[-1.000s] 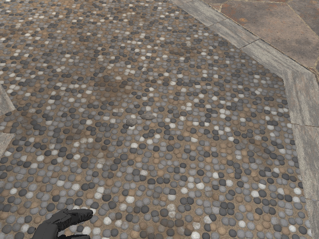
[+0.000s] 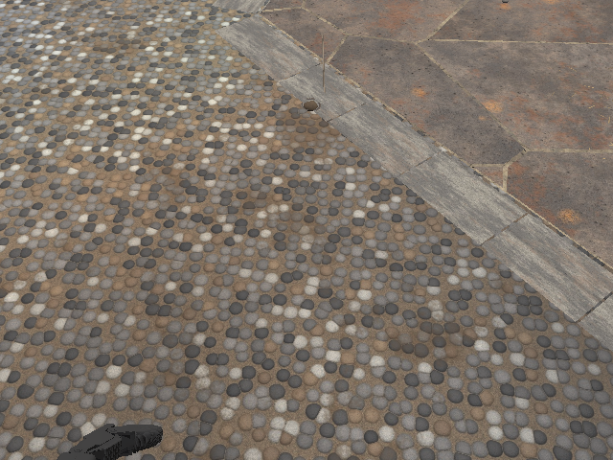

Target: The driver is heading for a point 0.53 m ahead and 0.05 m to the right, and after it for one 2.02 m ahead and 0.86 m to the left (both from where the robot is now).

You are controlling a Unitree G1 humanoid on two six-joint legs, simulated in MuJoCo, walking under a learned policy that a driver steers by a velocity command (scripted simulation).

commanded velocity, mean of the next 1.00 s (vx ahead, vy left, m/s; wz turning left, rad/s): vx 1.00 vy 0.00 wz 0.49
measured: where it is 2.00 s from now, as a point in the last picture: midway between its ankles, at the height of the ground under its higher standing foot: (69, 160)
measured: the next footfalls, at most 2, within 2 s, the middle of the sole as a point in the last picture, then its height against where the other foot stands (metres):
right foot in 0.12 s outside the picture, level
left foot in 0.62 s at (255, 334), level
